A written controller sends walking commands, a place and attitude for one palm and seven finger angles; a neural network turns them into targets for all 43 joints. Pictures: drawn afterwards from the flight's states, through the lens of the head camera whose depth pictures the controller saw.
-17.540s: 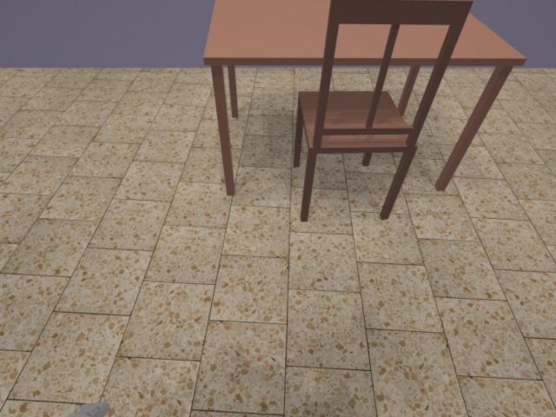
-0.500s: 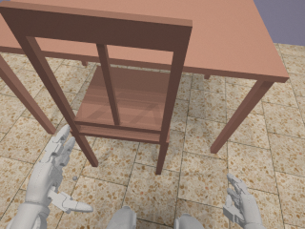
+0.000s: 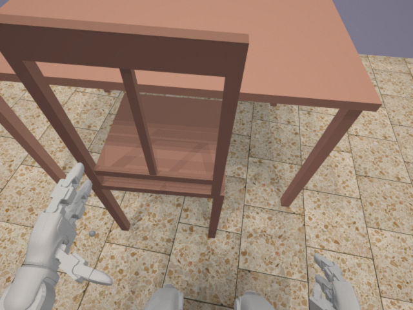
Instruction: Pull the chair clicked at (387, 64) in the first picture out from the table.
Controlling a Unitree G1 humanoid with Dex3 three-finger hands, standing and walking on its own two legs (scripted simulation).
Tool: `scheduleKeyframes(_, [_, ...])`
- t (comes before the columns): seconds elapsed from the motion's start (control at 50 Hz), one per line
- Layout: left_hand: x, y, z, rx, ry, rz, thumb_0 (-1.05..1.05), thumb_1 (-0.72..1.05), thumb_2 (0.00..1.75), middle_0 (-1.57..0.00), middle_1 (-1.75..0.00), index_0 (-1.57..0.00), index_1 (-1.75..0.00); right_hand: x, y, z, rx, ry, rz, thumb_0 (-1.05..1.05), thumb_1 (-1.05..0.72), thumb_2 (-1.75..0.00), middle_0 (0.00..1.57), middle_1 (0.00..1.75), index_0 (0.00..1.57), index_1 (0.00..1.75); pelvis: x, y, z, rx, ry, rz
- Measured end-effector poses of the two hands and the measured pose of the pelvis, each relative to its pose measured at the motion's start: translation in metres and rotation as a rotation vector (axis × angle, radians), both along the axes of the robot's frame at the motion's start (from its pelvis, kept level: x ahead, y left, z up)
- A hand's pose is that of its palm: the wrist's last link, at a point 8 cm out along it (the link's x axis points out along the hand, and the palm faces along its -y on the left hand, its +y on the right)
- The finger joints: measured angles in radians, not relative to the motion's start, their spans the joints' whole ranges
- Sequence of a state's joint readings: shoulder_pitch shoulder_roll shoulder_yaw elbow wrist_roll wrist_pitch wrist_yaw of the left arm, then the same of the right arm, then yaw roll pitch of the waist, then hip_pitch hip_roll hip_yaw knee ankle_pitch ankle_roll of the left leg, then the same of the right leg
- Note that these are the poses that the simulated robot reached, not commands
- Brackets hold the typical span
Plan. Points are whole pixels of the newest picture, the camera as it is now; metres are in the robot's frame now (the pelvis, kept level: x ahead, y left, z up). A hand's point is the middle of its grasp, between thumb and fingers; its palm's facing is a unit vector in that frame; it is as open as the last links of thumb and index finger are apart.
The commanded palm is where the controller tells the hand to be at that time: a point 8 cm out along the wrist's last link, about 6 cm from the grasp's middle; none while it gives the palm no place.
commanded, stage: raise the hand toward the chair's back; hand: left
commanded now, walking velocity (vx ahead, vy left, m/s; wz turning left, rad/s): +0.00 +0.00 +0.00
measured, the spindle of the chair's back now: (143, 132) +0.49 +0.17 +0.02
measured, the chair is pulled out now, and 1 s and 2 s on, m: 0.00 0.00 0.00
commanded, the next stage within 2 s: aim the fingers beside a spindle in 0.32 s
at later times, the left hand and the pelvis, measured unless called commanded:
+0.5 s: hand (98, 235) +0.24 +0.20 +0.04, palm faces -0.03 -1.00 -0.07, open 16.9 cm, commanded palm +0.23 +0.25 +0.04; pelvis +0.00 -0.01 +0.00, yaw +0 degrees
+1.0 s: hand (114, 218) +0.28 +0.18 +0.02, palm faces -0.04 -1.00 -0.05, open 16.9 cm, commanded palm +0.27 +0.24 +0.02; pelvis +0.00 -0.01 -0.01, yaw +0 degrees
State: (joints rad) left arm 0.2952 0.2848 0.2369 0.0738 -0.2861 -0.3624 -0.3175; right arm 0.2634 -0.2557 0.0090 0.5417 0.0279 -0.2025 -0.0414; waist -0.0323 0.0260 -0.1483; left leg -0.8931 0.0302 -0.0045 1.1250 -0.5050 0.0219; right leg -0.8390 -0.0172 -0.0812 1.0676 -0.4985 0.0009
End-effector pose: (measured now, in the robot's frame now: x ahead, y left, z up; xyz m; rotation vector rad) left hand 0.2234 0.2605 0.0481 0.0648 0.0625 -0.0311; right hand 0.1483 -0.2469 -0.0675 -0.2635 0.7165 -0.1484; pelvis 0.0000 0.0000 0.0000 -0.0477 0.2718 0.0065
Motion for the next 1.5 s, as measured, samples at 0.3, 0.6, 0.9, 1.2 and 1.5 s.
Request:
scheduleKeyframes(0.3, [-0.004, -0.007, 0.0, 0.004, -0.01, 0.007, -0.01, -0.5, 0.3, -0.07, -0.08, -0.06, -0.08, 0.012, 0.001, -0.002, 0.022, -0.023, 0.024, 0.01, -0.91, -0.9, 0.2, 0.3, 0.2, 0.3, -0.001, -0.007, -0.001, 0.006, -0.002, 0.003])
scheduleKeyframes(0.6, [0.007, -0.013, -0.008, -0.005, -0.016, -0.001, -0.01, -0.5, 0.3, -0.07, -0.08, -0.06, -0.08, 0.013, -0.004, -0.008, 0.013, -0.017, 0.038, 0.01, -0.91, -0.9, 0.2, 0.3, 0.2, 0.3, -0.002, -0.011, -0.005, 0.006, 0.01, 0.007])
scheduleKeyframes(0.9, [0.032, -0.024, -0.017, -0.017, -0.023, -0.018, -0.01, -0.5, 0.3, -0.07, -0.08, -0.06, -0.08, -0.004, -0.01, -0.018, 0.01, 0.044, 0.003, 0.01, -0.91, -0.9, 0.2, 0.3, 0.2, 0.3, -0.002, -0.01, -0.009, 0.012, 0.036, -0.006])
scheduleKeyframes(1.2, [0.053, -0.027, -0.03, -0.033, -0.042, -0.034, -0.01, -0.5, 0.3, -0.06, -0.08, -0.06, -0.08, -0.009, -0.005, -0.031, 0.004, 0.085, 0.008, 0.01, -0.91, -0.9, 0.2, 0.3, 0.2, 0.3, -0.006, -0.005, -0.018, 0.007, 0.061, -0.006])
scheduleKeyframes(1.5, [0.078, -0.038, -0.043, -0.033, -0.047, -0.027, -0.01, -0.5, 0.3, -0.06, -0.08, -0.06, -0.08, -0.018, -0.001, -0.044, 0.016, 0.144, 0.003, 0.01, -0.91, -0.9, 0.2, 0.3, 0.2, 0.3, -0.009, -0.001, -0.025, 0.009, 0.085, -0.015])
